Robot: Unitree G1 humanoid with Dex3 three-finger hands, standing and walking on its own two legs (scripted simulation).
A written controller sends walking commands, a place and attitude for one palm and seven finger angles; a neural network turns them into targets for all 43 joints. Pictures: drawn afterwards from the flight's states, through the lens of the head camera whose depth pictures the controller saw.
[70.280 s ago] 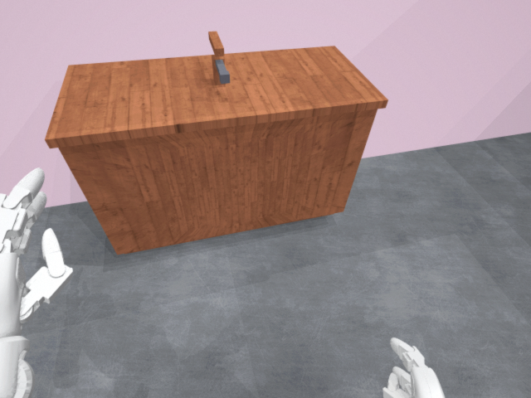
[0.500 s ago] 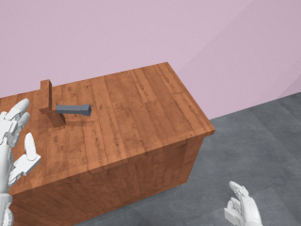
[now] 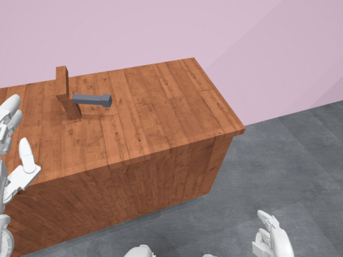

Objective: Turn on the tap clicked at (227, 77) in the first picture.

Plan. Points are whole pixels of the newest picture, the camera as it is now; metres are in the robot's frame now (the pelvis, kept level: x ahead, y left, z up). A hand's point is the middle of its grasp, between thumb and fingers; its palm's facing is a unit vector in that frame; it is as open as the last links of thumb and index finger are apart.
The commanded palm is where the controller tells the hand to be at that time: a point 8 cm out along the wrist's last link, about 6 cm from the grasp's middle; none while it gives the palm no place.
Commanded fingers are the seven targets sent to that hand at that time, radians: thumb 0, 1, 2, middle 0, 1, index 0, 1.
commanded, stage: step back with the hand held close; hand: left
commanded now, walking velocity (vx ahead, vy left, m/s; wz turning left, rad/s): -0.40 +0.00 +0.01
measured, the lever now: (106, 100) +0.53 +0.24 +0.03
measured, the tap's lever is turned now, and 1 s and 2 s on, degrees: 68 68 68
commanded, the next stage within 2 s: stop stepping back and stand still in 0.36 s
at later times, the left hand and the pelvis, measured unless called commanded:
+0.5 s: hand (1, 229) +0.13 +0.23 +0.19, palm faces +0.38 -0.83 -0.41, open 7.4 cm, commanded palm +0.06 +0.26 +0.19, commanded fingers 0.00 0.90 0.90 -0.20 -0.30 -0.20 -0.30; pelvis -0.10 -0.02 +0.01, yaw +0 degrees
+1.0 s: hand out of the picture +0.02 +0.19 +0.18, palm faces +0.43 -0.80 -0.42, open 7.4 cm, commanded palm -0.04 +0.22 +0.19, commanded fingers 0.00 0.90 0.90 -0.20 -0.30 -0.20 -0.30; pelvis -0.19 -0.06 +0.00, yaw +1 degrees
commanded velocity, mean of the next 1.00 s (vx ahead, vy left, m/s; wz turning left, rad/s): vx -0.04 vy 0.04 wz -0.01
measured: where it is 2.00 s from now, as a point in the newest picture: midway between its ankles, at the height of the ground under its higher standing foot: outside the picture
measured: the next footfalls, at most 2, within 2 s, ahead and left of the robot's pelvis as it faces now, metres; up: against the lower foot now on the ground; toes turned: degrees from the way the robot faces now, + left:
right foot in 0.16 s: +0.04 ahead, -0.13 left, +0.00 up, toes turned +4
left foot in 0.36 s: +0.01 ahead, +0.11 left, +0.00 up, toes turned +2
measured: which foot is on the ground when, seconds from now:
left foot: down 0.00-0.18, up 0.20-0.34, down 0.36-0.62, up 0.64-0.80, down 0.82-1.00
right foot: down 0.00-0.02, up 0.04-0.14, down 0.16-0.36, up 0.38-0.58, down 0.60-1.00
